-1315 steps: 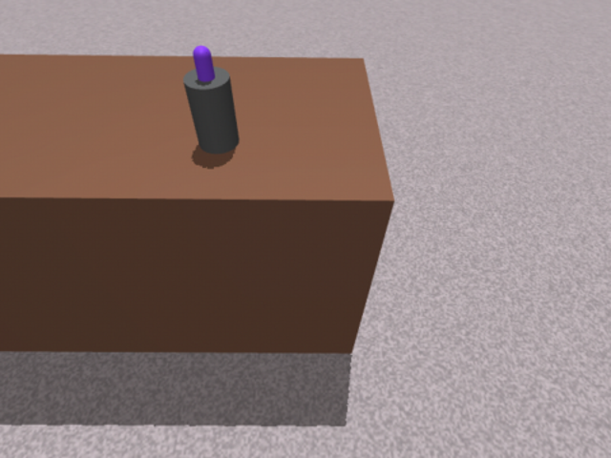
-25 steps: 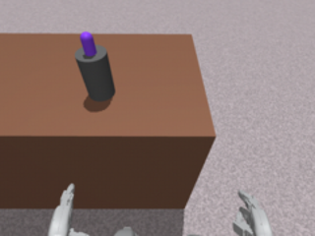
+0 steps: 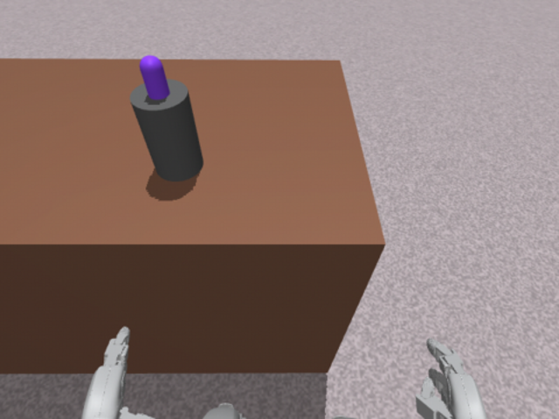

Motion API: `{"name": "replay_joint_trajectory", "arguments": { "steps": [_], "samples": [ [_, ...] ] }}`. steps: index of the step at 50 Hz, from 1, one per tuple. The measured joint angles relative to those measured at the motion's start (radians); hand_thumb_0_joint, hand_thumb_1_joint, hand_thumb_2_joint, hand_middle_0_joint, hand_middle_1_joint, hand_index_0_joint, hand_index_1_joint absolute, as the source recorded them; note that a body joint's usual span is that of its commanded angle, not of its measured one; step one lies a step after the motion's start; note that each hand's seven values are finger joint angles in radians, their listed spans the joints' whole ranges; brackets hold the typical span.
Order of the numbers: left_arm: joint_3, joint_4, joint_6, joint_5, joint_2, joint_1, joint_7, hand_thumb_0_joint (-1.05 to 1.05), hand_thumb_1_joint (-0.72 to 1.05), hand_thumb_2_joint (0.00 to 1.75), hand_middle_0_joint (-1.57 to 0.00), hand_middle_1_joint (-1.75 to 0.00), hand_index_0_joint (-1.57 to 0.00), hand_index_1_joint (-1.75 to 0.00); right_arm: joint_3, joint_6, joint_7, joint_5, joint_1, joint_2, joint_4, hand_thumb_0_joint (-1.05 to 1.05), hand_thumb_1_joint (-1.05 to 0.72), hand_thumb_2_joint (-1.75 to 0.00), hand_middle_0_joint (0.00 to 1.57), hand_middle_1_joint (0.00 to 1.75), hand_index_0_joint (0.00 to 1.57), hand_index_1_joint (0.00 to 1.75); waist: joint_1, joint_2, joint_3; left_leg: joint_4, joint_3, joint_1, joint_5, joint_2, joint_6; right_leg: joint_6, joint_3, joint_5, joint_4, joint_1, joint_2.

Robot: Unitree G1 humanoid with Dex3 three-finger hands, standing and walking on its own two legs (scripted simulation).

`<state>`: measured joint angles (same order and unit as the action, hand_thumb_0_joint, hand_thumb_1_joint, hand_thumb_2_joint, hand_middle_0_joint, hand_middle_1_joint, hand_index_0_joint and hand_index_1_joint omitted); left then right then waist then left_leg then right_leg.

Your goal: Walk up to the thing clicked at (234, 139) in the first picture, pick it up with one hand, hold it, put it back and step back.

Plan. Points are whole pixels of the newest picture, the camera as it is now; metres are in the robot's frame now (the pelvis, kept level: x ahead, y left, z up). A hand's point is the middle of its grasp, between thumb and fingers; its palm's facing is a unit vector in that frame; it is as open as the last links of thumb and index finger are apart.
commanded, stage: home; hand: left
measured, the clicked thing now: (166, 118) +0.54 +0.20 +0.14
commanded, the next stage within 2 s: stand in 0.86 s
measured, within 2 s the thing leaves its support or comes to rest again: neither
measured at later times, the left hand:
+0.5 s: hand (156, 391) +0.18 +0.18 -0.05, palm faces +0.12 -0.95 -0.28, open 17.6 cm
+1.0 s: hand out of the picture +0.11 +0.24 -0.11, palm faces -0.04 -0.93 -0.37, open 17.6 cm
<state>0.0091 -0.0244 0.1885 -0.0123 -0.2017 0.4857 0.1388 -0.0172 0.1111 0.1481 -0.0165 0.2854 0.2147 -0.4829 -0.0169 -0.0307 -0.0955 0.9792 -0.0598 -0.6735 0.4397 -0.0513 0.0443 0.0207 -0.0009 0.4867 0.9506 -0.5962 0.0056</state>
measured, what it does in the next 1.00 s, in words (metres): stands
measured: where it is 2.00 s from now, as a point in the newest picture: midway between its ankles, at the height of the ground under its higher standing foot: outside the picture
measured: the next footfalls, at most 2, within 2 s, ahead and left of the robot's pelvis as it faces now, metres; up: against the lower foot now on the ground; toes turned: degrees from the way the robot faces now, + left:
none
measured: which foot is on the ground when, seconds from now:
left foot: down 0.00-1.00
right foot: down 0.00-1.00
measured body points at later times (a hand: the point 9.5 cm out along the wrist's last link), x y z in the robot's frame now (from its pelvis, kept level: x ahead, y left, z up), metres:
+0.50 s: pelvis +0.01 +0.00 +0.00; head +0.03 +0.00 +0.45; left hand +0.17 +0.23 -0.03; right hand +0.17 -0.24 -0.07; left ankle +0.03 +0.14 -0.68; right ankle +0.00 -0.14 -0.68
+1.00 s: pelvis +0.00 +0.00 +0.02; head +0.01 +0.01 +0.47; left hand +0.11 +0.29 -0.09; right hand +0.10 -0.30 -0.09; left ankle +0.03 +0.14 -0.68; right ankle +0.00 -0.13 -0.68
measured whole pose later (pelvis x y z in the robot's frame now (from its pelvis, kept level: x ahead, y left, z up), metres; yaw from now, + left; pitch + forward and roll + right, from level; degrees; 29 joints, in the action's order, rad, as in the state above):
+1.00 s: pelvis +0.00 +0.00 +0.02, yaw +0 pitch +0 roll +0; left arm -0.02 0.68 0.00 0.06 -0.35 0.28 0.02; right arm 0.04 0.01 0.00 0.05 0.23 0.34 -0.82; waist 0.01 0.02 0.02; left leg 0.84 -0.03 -0.46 0.39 -0.03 0.03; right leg 0.02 0.02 0.46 0.86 -0.40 -0.02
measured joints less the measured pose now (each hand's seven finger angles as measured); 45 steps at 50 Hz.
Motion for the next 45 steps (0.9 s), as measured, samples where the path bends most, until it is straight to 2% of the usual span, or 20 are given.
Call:
{"name": "replay_joint_trajectory", "arguments": {
  "steps": [36,38,40,45],
  "samples": [
    [-0.001,-0.016,0.049,0.002,0.002,-0.001,-0.002,-0.01,-0.57,0.04,-0.05,-0.05,-0.05,-0.05,-0.001,0.001,0.015,0.006,0.002,0.000,0.007,0.01,-0.90,-0.90,0.21,0.30,0.20,0.30,-0.005,-0.005,-0.007,0.006,-0.007,0.000,0.002,-0.002,0.005,-0.005,-0.006,0.004,0.007,0.001,0.002],
    [0.009,0.099,-0.031,0.051,-0.024,-0.060,-0.030,-0.01,-0.57,0.04,-0.05,-0.05,-0.05,-0.05,0.004,-0.006,-0.016,0.056,-0.030,0.009,-0.061,0.01,-0.90,-0.90,0.21,0.30,0.20,0.30,0.005,0.011,0.041,-0.013,0.001,0.047,-0.007,0.009,-0.002,-0.009,0.000,0.005,0.006,0.041,-0.008],
    [0.015,0.264,-0.097,0.082,-0.062,-0.133,-0.066,-0.01,-0.57,0.03,-0.05,-0.05,-0.05,-0.05,-0.002,-0.043,-0.063,0.088,-0.063,0.034,-0.153,0.01,-0.90,-0.90,0.21,0.30,0.20,0.30,0.018,0.036,0.066,-0.041,0.014,0.092,-0.019,0.023,-0.017,-0.012,0.009,0.005,0.001,0.074,-0.023],
    [-0.003,0.536,-0.164,0.078,-0.121,-0.200,-0.114,-0.01,-0.57,0.03,-0.05,-0.05,-0.06,-0.05,0.025,-0.086,-0.136,0.073,-0.070,0.089,-0.270,0.01,-0.90,-0.90,0.21,0.30,0.20,0.30,0.026,0.055,0.095,-0.093,0.028,0.166,-0.037,0.032,-0.021,-0.007,0.021,-0.007,-0.036,0.137,-0.035]
  ]
}}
